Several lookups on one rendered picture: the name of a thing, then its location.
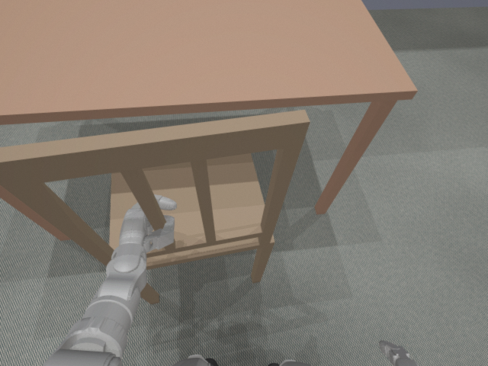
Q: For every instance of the robot left hand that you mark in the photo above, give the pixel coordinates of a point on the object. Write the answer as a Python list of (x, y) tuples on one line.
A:
[(136, 226)]

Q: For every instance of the robot left shin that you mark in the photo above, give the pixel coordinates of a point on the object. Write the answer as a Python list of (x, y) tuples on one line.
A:
[(197, 356)]

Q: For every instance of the robot right hand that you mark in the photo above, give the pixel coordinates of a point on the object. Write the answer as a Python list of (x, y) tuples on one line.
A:
[(398, 356)]

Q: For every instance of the chair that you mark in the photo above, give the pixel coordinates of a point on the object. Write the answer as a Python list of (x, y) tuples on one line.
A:
[(206, 168)]

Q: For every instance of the table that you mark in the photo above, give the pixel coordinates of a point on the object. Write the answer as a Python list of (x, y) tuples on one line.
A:
[(66, 60)]

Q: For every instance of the left robot upper arm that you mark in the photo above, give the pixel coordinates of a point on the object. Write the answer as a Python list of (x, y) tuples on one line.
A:
[(67, 357)]

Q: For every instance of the robot left forearm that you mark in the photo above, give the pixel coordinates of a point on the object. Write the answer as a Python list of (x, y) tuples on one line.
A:
[(105, 324)]

